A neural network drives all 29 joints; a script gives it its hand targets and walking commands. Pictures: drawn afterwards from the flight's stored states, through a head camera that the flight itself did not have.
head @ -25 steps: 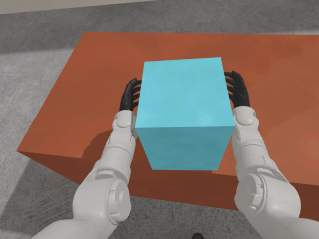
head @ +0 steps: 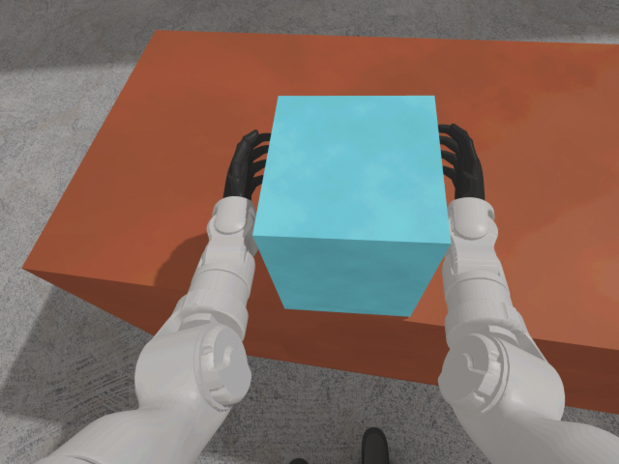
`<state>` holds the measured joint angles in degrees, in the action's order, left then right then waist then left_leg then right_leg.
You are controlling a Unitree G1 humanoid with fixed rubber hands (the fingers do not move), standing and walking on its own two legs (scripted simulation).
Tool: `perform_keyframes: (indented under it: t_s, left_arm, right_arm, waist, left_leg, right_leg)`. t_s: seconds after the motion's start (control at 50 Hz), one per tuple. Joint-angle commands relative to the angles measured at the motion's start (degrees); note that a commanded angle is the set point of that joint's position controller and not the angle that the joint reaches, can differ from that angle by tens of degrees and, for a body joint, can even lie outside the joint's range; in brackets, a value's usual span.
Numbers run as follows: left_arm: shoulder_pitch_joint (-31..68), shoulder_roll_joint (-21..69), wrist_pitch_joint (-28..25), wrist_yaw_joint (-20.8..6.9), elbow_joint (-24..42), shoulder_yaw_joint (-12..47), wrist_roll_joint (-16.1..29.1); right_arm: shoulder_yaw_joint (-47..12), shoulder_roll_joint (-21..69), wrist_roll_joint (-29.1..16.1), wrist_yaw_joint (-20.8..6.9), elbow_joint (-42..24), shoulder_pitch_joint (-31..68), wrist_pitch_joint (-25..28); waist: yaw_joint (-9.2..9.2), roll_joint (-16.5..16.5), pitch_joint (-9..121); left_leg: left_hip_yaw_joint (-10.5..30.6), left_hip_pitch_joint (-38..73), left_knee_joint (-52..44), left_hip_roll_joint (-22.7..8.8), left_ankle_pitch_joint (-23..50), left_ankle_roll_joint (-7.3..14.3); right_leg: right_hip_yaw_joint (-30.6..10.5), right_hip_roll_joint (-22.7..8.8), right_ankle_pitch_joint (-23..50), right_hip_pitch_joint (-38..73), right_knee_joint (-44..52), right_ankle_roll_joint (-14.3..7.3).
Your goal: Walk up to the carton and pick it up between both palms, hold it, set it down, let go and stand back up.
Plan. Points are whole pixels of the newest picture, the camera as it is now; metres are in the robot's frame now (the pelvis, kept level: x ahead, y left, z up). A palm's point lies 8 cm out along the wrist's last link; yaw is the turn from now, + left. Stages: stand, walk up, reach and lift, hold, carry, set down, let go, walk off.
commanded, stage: set down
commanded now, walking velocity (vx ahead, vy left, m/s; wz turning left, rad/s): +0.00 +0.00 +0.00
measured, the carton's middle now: (350, 215) +0.42 -0.07 -0.01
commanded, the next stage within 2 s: none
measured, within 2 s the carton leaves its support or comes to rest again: rests again in 1.30 s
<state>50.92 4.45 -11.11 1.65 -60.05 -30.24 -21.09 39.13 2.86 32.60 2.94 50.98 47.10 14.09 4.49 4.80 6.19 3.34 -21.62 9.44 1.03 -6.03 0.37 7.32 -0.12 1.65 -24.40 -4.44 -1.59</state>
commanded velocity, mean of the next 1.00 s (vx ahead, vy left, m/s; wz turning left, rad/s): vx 0.00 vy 0.00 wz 0.00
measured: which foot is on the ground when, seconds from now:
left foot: down 0.00-1.00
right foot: down 0.00-1.00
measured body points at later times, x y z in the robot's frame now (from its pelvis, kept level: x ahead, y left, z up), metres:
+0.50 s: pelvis +0.00 +0.00 +0.00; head +0.11 -0.02 +0.44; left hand +0.47 +0.07 +0.05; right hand +0.42 -0.22 +0.05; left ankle -0.04 +0.12 -0.75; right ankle +0.01 -0.10 -0.75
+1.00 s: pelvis +0.00 +0.00 +0.00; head +0.12 -0.02 +0.44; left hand +0.46 +0.08 +0.04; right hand +0.42 -0.22 +0.04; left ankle -0.04 +0.12 -0.75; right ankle +0.01 -0.10 -0.75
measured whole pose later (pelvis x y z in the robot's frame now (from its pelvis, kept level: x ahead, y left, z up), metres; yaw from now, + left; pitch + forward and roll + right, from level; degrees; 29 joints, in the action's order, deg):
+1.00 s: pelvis +0.00 +0.00 +0.00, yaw +0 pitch +15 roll +0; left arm 48.9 7.3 -8.8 -2.7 -49.5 -32.7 -26.4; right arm 43.0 7.7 34.9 -2.0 40.5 44.6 13.2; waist 5.5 2.3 0.3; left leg 3.9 -17.5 7.9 0.9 -5.8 0.0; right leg 7.8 0.0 1.0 -20.7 -4.1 -1.6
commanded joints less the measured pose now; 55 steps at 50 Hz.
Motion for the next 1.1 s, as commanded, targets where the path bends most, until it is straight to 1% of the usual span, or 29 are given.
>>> perform_keyframes:
  t_s: [0.0,0.02,0.04,0.06,0.08,0.1,0.12,0.14,0.18,0.2,0.22,0.24,0.26,0.28,0.3,0.32,0.34,0.36,0.38,0.4,0.42,0.44,0.46,0.6,0.72,0.84,0.98,1.04,1.08]
  left_arm:
    - [32.0,21.2,-2.4,-3.8,1.7,13.1,-1.0]
    - [32.4,21.2,-2.9,-3.7,2.3,13.8,-0.6]
    - [32.0,21.4,-3.1,-3.5,0.7,13.8,-0.5]
    - [31.9,20.9,-3.4,-3.6,0.5,13.4,-0.6]
    - [32.0,20.4,-3.6,-3.7,1.0,13.0,-0.6]
    - [31.9,19.9,-3.5,-3.8,0.5,12.5,-1.0]
    - [32.5,20.6,-3.5,-4.1,1.5,12.3,-1.2]
    - [31.8,19.9,-3.1,-4.0,0.9,12.3,-1.4]
    - [32.3,20.7,-3.0,-3.9,2.3,11.4,-2.4]
    - [32.3,21.6,-2.8,-3.8,1.9,11.1,-3.2]
    - [31.1,21.1,-2.7,-3.7,1.6,10.6,-3.6]
    - [30.8,21.1,-2.4,-3.7,1.6,10.1,-4.2]
    - [30.2,21.0,-2.1,-3.9,2.1,9.7,-4.8]
    - [30.4,21.2,-2.0,-3.9,3.1,9.7,-4.6]
    - [30.5,21.3,-2.2,-4.0,3.1,10.1,-4.4]
    - [29.9,21.6,-2.1,-4.0,3.5,10.0,-4.6]
    - [29.2,20.3,-2.1,-3.8,3.4,9.6,-4.7]
    - [29.9,19.8,-1.8,-4.0,2.6,8.8,-5.4]
    - [29.4,19.3,-1.7,-4.0,3.4,8.3,-5.6]
    - [28.7,19.5,-1.7,-4.0,3.3,8.4,-5.6]
    - [26.6,20.8,-0.9,-4.6,4.0,6.7,-6.2]
    - [26.1,20.1,-0.5,-4.9,4.2,6.7,-6.1]
    - [26.1,20.0,-0.3,-5.1,4.6,6.8,-6.1]
    - [23.7,19.6,0.4,-5.4,7.0,7.6,-6.3]
    - [21.6,19.2,1.0,-5.8,8.8,7.6,-6.7]
    - [20.3,18.8,1.3,-6.4,10.2,7.4,-7.3]
    - [19.7,18.0,1.4,-6.5,11.2,8.2,-7.0]
    - [19.3,16.1,1.2,-6.1,11.0,8.2,-6.4]
    - [18.9,12.7,0.6,-5.4,10.4,7.8,-5.5]
  right_arm:
    - [-17.8,29.5,1.8,-6.1,-0.1,31.1,2.0]
    - [-18.1,29.3,0.8,-5.9,-0.5,31.8,2.1]
    - [-18.9,29.8,0.4,-5.9,0.0,32.0,2.2]
    - [-19.3,29.9,0.1,-5.9,1.0,31.3,2.0]
    - [-19.0,29.9,0.8,-5.9,1.1,31.1,1.7]
    - [-18.2,29.0,1.0,-5.9,1.6,31.0,1.5]
    - [-17.0,29.4,1.5,-5.8,0.8,31.1,1.5]
    - [-16.4,28.1,1.9,-5.8,0.6,31.0,1.2]
    - [-14.4,28.2,3.4,-6.1,0.7,31.0,1.2]
    - [-13.1,28.0,4.2,-6.3,0.2,31.3,1.5]
    - [-12.7,27.4,4.6,-6.3,-0.2,31.0,1.6]
    - [-12.0,27.4,5.0,-6.3,0.0,30.6,1.3]
    - [-11.4,27.7,5.4,-6.4,1.3,29.0,1.0]
    - [-11.3,27.7,5.5,-6.3,0.0,29.6,1.3]
    - [-11.2,27.2,5.5,-6.3,-0.9,29.5,1.4]
    - [-10.8,27.6,5.5,-6.3,-0.6,28.6,1.4]
    - [-10.9,26.5,5.1,-6.2,-1.0,28.8,1.4]
    - [-10.2,26.9,5.5,-6.3,-1.8,30.5,1.2]
    - [-10.1,26.9,5.5,-6.3,-1.7,29.6,0.9]
    - [-11.0,27.2,4.9,-6.5,-1.8,29.0,1.1]
    - [-9.9,27.7,5.5,-6.8,-1.6,26.7,1.2]
    - [-10.1,26.7,5.4,-7.0,-2.7,26.5,1.3]
    - [-10.2,26.5,5.4,-7.0,-2.9,26.1,1.2]
    - [-10.1,25.3,5.1,-7.3,-5.2,23.7,0.8]
    - [-9.3,24.3,4.8,-7.4,-6.4,21.7,0.3]
    - [-8.6,23.9,4.9,-7.7,-7.5,20.2,-0.2]
    - [-8.6,23.2,4.5,-8.1,-8.1,19.8,-0.9]
    - [-8.9,21.4,3.8,-7.9,-8.1,19.5,-1.2]
    - [-9.2,18.1,2.6,-7.4,-7.9,19.2,-1.4]
  waist:
    - [-0.83,-7.7,42.0]
    - [-0.62,-7.8,43.1]
    - [-0.69,-7.2,43.7]
    - [-1.29,-7.7,42.6]
    - [-1.19,-7.7,41.8]
    - [-1.37,-7.0,40.8]
    - [-0.69,-6.5,39.7]
    - [-0.69,-6.3,39.2]
    - [-0.65,-5.6,38.9]
    - [-0.31,-4.5,39.1]
    - [-0.54,-4.8,38.6]
    - [-0.46,-4.4,37.5]
    - [-0.33,-4.6,36.3]
    - [0.17,-5.0,36.1]
    - [0.08,-4.3,36.3]
    - [0.57,-4.3,35.2]
    - [-0.61,-4.3,36.8]
    - [-0.16,-4.5,34.1]
    - [-0.35,-4.7,33.5]
    - [-0.59,-5.3,34.5]
    - [0.41,-4.8,28.3]
    - [-0.05,-5.3,28.7]
    - [0.28,-5.6,28.5]
    - [0.39,-4.9,27.1]
    - [0.53,-4.4,25.3]
    - [0.35,-4.4,24.5]
    - [0.07,-4.1,25.1]
    - [-0.17,-4.3,25.6]
    - [-0.54,-4.5,26.5]
  left_leg:
    - [-1.2,-6.8,-0.6,-0.6,10.7,0.8]
    - [-1.0,-8.7,-0.4,-0.6,12.1,0.9]
    - [-1.3,-10.6,-0.5,-0.5,11.3,1.1]
    - [-1.5,-11.7,-1.3,-0.5,10.9,1.3]
    - [-1.0,-12.2,-1.5,-0.5,9.6,1.3]
    - [-1.3,-11.9,-1.6,-0.5,9.0,1.2]
    - [-0.8,-10.4,-1.5,-0.6,8.9,1.0]
    - [-0.9,-8.8,-1.2,-0.6,10.2,0.8]
    - [-0.4,-3.9,-0.3,-0.9,10.3,-0.2]
    - [-0.3,-3.2,0.1,-1.0,11.0,-0.6]
    - [-0.4,-2.7,0.4,-1.1,10.9,-0.8]
    - [-0.8,-2.8,0.5,-0.9,10.7,-0.8]
    - [-0.5,-3.1,0.1,-0.9,9.8,-1.1]
    - [-0.7,-2.8,0.2,-1.0,10.7,-0.9]
    - [-0.8,-3.9,0.0,-0.8,9.3,-1.0]
    - [-0.2,-3.4,0.1,-1.0,10.0,-1.1]
    - [-0.7,-3.0,-0.1,-0.8,10.0,-1.1]
    - [-0.4,-4.1,-0.5,-0.9,8.5,-0.6]
    - [-0.6,-3.6,-0.7,-0.9,8.3,-0.3]
    - [-0.8,-2.6,-0.5,-0.9,9.9,-0.4]
    - [0.4,-2.5,-0.2,-1.0,8.7,0.0]
    - [0.5,-2.7,-0.7,-1.1,8.1,0.2]
    - [0.5,-2.0,-1.0,-1.2,8.0,0.2]
    - [0.5,0.3,-1.4,-1.2,7.8,-0.5]
    - [0.3,0.7,-1.7,-1.0,6.9,-0.6]
    - [0.3,1.2,-2.3,-0.7,6.6,-0.5]
    - [0.2,2.9,-2.5,-0.5,7.7,-0.9]
    - [0.0,2.9,-2.5,-0.3,8.2,-1.0]
    - [-0.5,2.5,-2.4,-0.2,8.6,-1.0]
  right_leg:
    - [-3.9,-0.7,25.2,38.8,-12.0,4.0]
    - [-4.7,-1.0,28.4,40.1,-12.7,4.2]
    - [-5.2,-1.2,29.2,41.8,-13.1,4.1]
    - [-5.0,-1.3,29.7,42.9,-13.4,4.2]
    - [-5.1,-1.4,28.6,43.5,-13.4,4.2]
    - [-4.9,-1.2,27.7,42.8,-13.5,4.2]
    - [-4.7,-1.1,26.2,41.4,-12.6,4.2]
    - [-4.4,-0.9,24.7,39.6,-12.3,4.0]
    - [-3.3,-0.2,20.5,34.3,-10.9,3.3]
    - [-3.3,-0.3,19.7,32.6,-10.3,3.2]
    - [-3.2,-0.3,19.0,31.6,-10.1,3.1]
    - [-3.1,-0.2,18.4,31.8,-9.6,3.1]
    - [-2.8,-0.3,18.0,32.4,-9.5,3.1]
    - [-2.8,-0.2,19.4,32.5,-9.9,3.3]
    - [-2.8,-0.4,18.1,32.8,-9.8,3.3]
    - [-3.3,-0.4,19.5,33.3,-9.7,3.2]
    - [-3.1,-0.4,19.6,33.3,-9.7,3.2]
    - [-3.0,-0.7,18.6,33.4,-9.4,3.5]
    - [-3.1,-0.5,18.6,33.4,-9.7,3.6]
    - [-2.8,-0.4,19.6,33.7,-9.8,3.6]
    - [-2.3,-1.0,18.8,33.3,-9.3,3.2]
    - [-2.1,-1.1,18.2,33.7,-9.2,3.3]
    - [-2.0,-0.9,18.0,33.3,-9.0,3.3]
    - [-1.4,-1.0,15.8,31.4,-7.9,3.3]
    - [-1.0,-1.2,13.5,31.0,-7.2,3.4]
    - [-0.7,-1.3,13.6,31.8,-7.2,3.8]
    - [-0.8,-1.1,16.1,32.4,-7.5,4.0]
    - [-1.2,-0.8,17.4,32.4,-7.9,4.1]
    - [-1.7,-0.6,18.5,32.0,-8.4,4.0]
